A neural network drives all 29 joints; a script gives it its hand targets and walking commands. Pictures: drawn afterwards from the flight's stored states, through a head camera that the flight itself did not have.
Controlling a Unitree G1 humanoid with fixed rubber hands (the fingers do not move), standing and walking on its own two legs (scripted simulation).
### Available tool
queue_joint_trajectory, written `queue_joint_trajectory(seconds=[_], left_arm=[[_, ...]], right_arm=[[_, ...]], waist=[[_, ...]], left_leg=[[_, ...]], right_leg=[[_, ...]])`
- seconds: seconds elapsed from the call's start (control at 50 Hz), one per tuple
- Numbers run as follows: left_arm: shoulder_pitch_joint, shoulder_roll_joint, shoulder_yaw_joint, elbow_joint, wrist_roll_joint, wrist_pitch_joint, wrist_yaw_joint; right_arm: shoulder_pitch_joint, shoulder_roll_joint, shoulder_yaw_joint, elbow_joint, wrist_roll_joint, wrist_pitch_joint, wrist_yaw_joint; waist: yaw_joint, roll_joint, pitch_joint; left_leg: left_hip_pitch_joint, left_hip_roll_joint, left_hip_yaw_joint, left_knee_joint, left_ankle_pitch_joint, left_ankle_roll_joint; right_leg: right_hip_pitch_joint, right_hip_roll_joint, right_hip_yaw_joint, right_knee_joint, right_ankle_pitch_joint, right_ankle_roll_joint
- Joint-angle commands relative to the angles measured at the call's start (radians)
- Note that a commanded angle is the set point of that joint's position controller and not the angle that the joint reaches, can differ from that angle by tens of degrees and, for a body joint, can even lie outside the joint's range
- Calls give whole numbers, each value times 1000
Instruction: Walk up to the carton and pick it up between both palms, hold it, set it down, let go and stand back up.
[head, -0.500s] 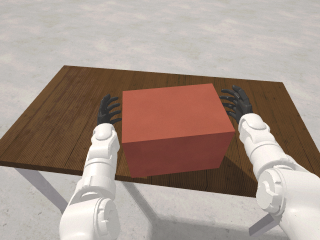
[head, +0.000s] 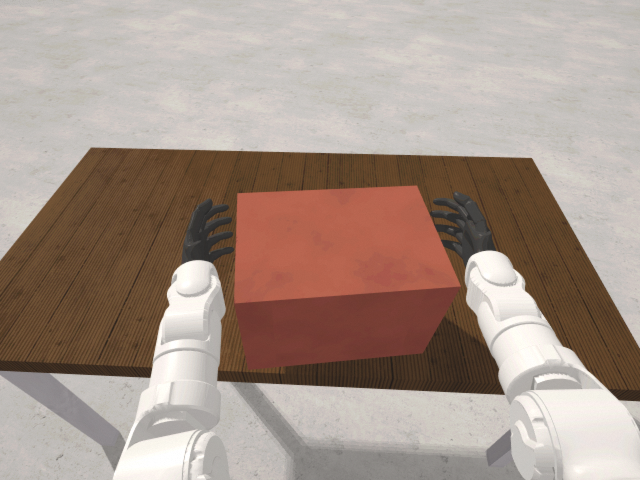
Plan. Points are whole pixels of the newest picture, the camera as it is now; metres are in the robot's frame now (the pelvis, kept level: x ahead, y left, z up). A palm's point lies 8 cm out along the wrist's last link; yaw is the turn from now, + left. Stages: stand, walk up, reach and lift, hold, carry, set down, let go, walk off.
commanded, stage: reach and lift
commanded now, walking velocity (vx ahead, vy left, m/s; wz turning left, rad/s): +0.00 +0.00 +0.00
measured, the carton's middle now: (333, 276) +0.42 +0.03 +0.00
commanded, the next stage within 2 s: none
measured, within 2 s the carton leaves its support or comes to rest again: neither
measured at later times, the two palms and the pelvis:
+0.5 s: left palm (182, 258) +0.35 +0.21 +0.12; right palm (484, 267) +0.36 -0.15 +0.11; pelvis -0.03 +0.02 +0.00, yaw +0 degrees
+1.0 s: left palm (168, 247) +0.34 +0.22 +0.15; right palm (487, 259) +0.35 -0.14 +0.14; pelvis -0.02 +0.02 +0.00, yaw +2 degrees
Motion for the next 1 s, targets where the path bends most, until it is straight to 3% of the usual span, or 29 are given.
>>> queue_joint_trajectory(seconds=[0.0,0.06,0.16,0.28,0.36,0.44,0.52,0.64,0.74,0.88,0.98], left_arm=[[-528,-409,-330,-109,-56,-24,-198],[-522,-393,-302,-84,-38,-7,-229],[-501,-390,-263,-66,3,31,-275],[-474,-431,-324,-147,-6,67,-256],[-479,-424,-344,-194,-8,92,-237],[-508,-420,-335,-191,0,119,-221],[-541,-425,-329,-184,-4,134,-210],[-540,-408,-305,-176,4,164,-232],[-501,-370,-299,-255,6,189,-274],[-423,-357,-352,-410,3,225,-324],[-386,-358,-405,-490,-6,254,-325]], right_arm=[[-588,562,281,-327,5,-34,102],[-556,582,270,-352,-12,-11,76],[-506,537,189,-322,-65,20,56],[-494,455,170,-362,-46,6,72],[-495,429,169,-383,-31,9,91],[-545,443,166,-391,-31,20,126],[-597,476,176,-396,-26,27,154],[-562,489,167,-382,-28,61,149],[-471,491,206,-420,-4,98,105],[-398,486,302,-601,49,116,43],[-381,460,345,-713,76,125,32]], waist=[[16,-57,-471],[-10,-63,-410],[-60,-20,-265],[-87,50,-290],[-85,66,-296],[-49,46,-291],[-18,34,-337],[-41,10,-291],[-83,3,-273],[-132,19,-253],[-150,37,-231]], left_leg=[[123,-73,4,40,295,21],[111,-85,5,22,219,28],[159,-77,12,0,180,22],[343,-42,-5,36,395,-20],[398,-28,-14,37,395,-26],[356,-22,-14,0,219,-7],[332,-23,-14,-20,131,14],[286,-40,10,-32,91,28],[287,-62,17,-15,183,19],[336,-77,7,22,327,-7],[396,-68,-12,41,399,-24]], right_leg=[[330,-48,42,96,585,73],[341,-63,43,94,573,83],[251,-58,14,63,416,75],[110,-4,-29,22,296,39],[45,8,-36,-9,186,22],[13,-2,-34,-18,48,14],[15,-10,-24,-19,13,10],[69,-23,-5,-27,50,19],[182,-29,4,-9,228,37],[267,-21,-11,21,396,54],[227,0,-30,12,347,47]])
